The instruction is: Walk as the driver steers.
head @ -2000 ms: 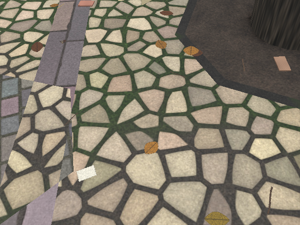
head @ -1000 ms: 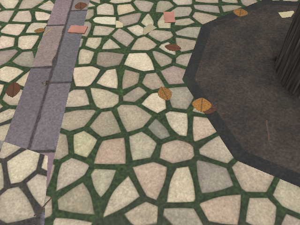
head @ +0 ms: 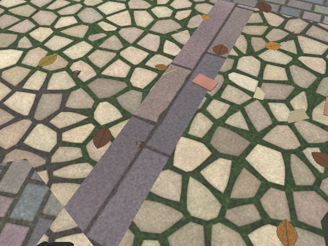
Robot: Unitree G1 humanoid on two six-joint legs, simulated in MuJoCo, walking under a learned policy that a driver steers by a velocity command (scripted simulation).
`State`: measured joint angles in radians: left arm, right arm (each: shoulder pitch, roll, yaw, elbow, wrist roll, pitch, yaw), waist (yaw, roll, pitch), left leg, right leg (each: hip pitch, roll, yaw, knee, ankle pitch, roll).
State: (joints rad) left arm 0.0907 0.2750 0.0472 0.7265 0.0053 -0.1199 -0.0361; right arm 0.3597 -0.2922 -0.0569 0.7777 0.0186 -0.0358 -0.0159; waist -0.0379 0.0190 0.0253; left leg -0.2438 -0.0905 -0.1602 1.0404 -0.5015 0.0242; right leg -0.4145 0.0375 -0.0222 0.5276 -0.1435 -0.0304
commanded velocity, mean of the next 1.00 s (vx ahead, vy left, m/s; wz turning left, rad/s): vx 0.09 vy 0.00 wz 0.04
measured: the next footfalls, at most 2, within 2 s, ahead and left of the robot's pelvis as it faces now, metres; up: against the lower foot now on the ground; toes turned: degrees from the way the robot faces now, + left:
left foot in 0.32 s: +0.22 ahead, +0.13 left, +0.00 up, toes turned -1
right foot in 1.92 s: +0.45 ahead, -0.08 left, +0.00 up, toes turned -9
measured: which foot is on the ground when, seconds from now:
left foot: up 0.00-0.30, down 0.32-1.00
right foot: down 0.00-1.00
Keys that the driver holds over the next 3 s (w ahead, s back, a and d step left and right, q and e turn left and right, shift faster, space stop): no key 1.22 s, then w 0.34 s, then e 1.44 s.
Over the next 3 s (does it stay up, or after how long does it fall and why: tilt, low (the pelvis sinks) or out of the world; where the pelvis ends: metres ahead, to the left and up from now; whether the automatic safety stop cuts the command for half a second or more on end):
stays up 0.37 0.01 0.01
